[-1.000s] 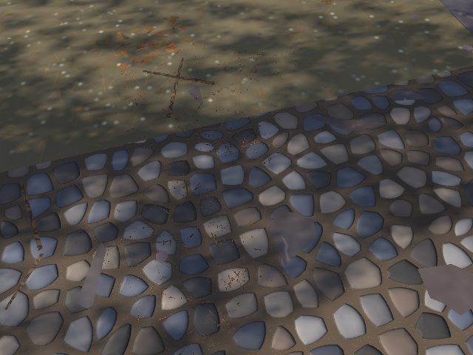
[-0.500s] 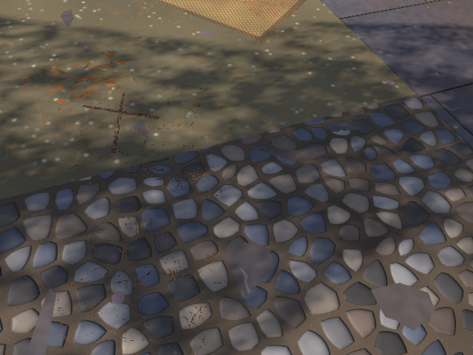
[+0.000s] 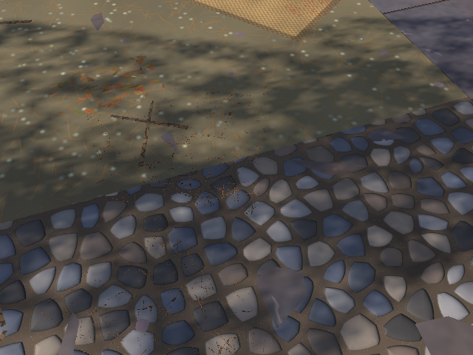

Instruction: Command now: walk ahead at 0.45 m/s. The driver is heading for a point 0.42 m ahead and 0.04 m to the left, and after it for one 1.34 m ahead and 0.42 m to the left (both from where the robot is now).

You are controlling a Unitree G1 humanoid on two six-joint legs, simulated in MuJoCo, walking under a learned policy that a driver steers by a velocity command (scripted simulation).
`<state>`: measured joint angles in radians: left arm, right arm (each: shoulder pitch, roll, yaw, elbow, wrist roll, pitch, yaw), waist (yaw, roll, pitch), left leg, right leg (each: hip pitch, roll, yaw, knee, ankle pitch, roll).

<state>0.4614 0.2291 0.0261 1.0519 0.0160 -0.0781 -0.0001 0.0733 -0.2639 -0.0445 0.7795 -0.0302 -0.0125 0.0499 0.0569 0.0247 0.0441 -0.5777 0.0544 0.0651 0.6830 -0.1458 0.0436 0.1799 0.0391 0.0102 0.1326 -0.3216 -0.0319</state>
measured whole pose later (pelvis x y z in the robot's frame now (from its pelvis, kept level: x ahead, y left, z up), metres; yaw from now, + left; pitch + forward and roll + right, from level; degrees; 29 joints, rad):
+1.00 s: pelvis +0.49 +0.02 +0.01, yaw +18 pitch +0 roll -1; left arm 0.29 0.22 0.04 0.91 0.01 -0.07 0.02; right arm 0.12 -0.25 -0.06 0.80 -0.03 0.01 0.05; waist 0.02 0.03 0.09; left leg -0.57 0.04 0.07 0.74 -0.11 0.04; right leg -0.09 -0.02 -0.25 0.37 -0.28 -0.03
